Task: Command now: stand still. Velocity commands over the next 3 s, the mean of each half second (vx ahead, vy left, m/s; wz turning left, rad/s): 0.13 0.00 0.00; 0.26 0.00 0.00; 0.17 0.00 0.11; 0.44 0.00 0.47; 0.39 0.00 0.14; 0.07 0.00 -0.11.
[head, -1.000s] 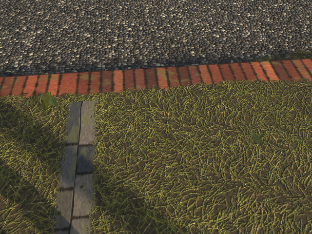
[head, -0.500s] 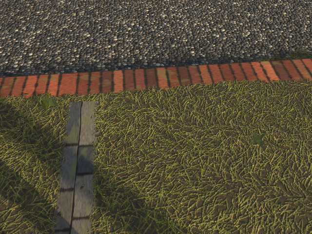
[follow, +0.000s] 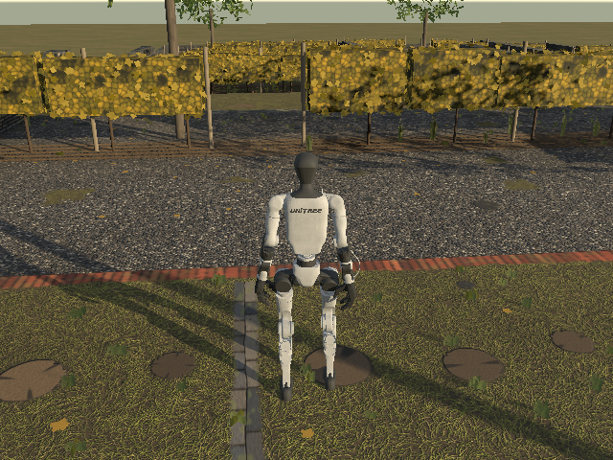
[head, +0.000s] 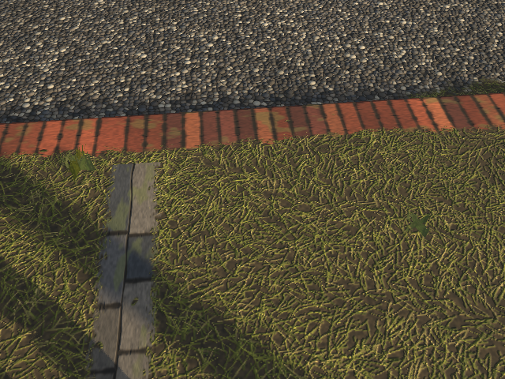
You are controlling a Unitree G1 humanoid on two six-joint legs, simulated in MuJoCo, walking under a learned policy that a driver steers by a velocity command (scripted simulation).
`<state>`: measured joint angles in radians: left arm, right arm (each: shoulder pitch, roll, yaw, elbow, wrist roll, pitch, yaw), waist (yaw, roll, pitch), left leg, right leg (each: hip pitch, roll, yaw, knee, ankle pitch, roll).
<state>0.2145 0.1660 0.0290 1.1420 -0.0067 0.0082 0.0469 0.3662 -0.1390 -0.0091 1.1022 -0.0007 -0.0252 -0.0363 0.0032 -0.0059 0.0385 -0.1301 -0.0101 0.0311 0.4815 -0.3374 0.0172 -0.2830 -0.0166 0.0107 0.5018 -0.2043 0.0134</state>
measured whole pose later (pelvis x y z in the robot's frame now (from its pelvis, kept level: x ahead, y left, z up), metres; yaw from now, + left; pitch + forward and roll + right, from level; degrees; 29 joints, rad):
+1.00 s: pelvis +0.26 -0.02 -0.01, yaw +0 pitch +1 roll -1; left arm 0.35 0.22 0.02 1.08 0.00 -0.06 0.01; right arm 0.05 -0.21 -0.04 0.91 -0.01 -0.09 0.02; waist 0.03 -0.01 0.05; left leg -0.48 -0.02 0.05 0.55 -0.09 0.07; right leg -0.18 0.03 0.02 0.93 -0.57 0.01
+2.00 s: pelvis +0.56 +0.09 +0.01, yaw +20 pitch +3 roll +0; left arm -0.02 0.26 0.06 0.82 0.00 -0.13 -0.01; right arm 0.38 -0.23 -0.06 0.91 0.02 -0.08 -0.01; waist -0.07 -0.04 0.00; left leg -0.04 -0.08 -0.09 0.28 -0.28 0.07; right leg -0.66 -0.06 0.04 0.56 0.10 0.01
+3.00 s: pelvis +0.88 +0.21 +0.01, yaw +18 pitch +1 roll +0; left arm 0.16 0.30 0.07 0.81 0.06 -0.08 0.00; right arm 0.11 -0.28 -0.08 0.80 -0.02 -0.12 -0.06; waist 0.00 -0.01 0.04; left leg -0.27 0.04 0.11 0.39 -0.14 0.03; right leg -0.36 -0.05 -0.04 0.91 -0.55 0.02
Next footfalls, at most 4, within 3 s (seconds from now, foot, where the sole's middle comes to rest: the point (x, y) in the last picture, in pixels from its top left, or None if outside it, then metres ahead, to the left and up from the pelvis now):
0.92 left None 0.42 0.07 -0.77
1.26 right None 0.35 -0.15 -0.77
1.66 left None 0.48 0.15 -0.77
2.12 right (241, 261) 0.86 0.07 -0.77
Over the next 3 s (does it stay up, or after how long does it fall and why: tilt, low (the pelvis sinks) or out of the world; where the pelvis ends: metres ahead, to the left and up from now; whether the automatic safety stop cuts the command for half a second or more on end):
stays up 0.88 0.21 0.01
